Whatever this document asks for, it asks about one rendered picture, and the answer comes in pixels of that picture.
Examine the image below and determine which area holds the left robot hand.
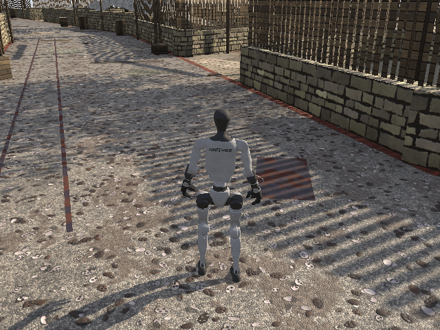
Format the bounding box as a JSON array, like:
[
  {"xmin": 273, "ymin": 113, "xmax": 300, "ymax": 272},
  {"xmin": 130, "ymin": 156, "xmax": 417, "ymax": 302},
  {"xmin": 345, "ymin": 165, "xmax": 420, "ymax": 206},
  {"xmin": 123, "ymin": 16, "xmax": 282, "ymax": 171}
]
[{"xmin": 181, "ymin": 184, "xmax": 197, "ymax": 198}]

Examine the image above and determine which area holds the right robot hand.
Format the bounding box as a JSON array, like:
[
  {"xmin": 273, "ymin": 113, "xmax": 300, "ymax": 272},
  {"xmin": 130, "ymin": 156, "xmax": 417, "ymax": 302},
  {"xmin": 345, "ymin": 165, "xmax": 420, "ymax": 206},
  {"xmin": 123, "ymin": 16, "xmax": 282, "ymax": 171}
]
[{"xmin": 246, "ymin": 190, "xmax": 262, "ymax": 205}]

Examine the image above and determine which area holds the robot left forearm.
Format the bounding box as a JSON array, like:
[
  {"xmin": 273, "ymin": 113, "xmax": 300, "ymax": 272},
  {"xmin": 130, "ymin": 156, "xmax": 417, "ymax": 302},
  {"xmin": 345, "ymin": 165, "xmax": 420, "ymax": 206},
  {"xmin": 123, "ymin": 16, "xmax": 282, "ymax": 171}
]
[{"xmin": 182, "ymin": 165, "xmax": 194, "ymax": 187}]

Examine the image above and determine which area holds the right robot foot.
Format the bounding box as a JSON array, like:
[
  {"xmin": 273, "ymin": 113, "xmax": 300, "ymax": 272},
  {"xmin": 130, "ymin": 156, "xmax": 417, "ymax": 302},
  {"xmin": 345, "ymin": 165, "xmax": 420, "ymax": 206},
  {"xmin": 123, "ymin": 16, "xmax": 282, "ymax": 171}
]
[{"xmin": 230, "ymin": 265, "xmax": 241, "ymax": 283}]

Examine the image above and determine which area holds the left robot foot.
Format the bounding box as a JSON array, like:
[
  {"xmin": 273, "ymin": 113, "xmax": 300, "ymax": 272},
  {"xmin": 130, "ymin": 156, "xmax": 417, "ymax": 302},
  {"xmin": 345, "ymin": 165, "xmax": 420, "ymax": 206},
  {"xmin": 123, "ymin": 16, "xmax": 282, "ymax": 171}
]
[{"xmin": 198, "ymin": 259, "xmax": 208, "ymax": 276}]

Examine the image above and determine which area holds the robot foot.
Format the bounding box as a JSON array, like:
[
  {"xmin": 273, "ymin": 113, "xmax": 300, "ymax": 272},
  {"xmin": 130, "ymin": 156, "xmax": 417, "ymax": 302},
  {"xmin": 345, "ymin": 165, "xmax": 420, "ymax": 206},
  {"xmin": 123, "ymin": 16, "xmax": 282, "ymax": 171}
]
[
  {"xmin": 198, "ymin": 259, "xmax": 208, "ymax": 276},
  {"xmin": 230, "ymin": 265, "xmax": 241, "ymax": 283}
]

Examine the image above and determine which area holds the robot right forearm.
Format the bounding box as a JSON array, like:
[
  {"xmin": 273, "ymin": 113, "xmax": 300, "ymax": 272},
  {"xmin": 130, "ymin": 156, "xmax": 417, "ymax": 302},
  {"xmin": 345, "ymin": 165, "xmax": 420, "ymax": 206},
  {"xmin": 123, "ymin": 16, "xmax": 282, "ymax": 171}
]
[{"xmin": 247, "ymin": 167, "xmax": 261, "ymax": 193}]

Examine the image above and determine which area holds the robot right upper arm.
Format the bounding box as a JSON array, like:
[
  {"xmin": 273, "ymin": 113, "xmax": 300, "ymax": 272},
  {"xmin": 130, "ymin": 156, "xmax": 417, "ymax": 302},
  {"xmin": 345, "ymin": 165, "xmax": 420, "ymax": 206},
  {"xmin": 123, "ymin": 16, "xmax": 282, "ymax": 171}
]
[{"xmin": 236, "ymin": 139, "xmax": 254, "ymax": 177}]

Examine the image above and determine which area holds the robot left upper arm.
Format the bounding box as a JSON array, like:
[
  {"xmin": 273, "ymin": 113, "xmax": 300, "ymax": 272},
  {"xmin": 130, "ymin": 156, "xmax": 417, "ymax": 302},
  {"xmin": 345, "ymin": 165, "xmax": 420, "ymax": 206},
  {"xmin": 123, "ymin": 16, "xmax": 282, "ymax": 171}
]
[{"xmin": 187, "ymin": 137, "xmax": 207, "ymax": 175}]

